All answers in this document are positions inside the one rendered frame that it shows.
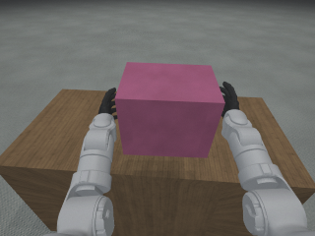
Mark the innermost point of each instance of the pedestal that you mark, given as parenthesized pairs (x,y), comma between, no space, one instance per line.
(151,195)

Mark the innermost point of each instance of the robot right forearm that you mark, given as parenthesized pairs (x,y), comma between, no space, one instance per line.
(256,170)

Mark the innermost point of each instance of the robot left upper arm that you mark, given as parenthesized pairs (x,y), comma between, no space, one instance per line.
(86,216)

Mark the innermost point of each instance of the robot left hand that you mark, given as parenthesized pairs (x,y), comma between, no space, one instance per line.
(106,103)

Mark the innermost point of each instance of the robot right hand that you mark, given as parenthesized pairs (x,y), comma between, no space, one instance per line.
(230,98)

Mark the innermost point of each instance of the robot left forearm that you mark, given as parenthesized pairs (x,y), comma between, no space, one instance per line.
(93,174)

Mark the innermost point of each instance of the robot right upper arm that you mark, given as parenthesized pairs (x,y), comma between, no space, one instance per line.
(274,212)

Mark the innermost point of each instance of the carton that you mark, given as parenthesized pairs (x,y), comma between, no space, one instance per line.
(168,109)

